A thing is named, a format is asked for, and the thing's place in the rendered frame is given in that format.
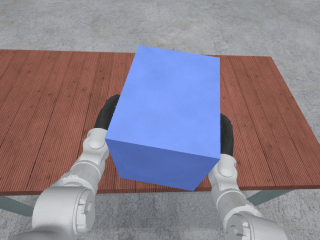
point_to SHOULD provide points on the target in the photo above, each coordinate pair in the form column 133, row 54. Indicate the carton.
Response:
column 166, row 127

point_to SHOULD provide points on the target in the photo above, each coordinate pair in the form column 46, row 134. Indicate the right robot hand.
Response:
column 226, row 136

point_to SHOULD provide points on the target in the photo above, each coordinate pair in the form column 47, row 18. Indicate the right robot forearm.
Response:
column 225, row 192

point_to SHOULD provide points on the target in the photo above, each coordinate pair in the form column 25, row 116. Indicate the left robot upper arm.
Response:
column 61, row 213

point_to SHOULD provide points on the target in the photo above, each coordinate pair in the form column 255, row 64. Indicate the left robot hand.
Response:
column 106, row 113

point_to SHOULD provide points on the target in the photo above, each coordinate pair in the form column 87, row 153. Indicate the table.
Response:
column 50, row 100

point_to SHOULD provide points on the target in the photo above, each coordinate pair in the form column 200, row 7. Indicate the right robot upper arm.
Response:
column 244, row 226

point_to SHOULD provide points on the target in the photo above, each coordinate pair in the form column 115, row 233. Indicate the left robot forearm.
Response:
column 89, row 167

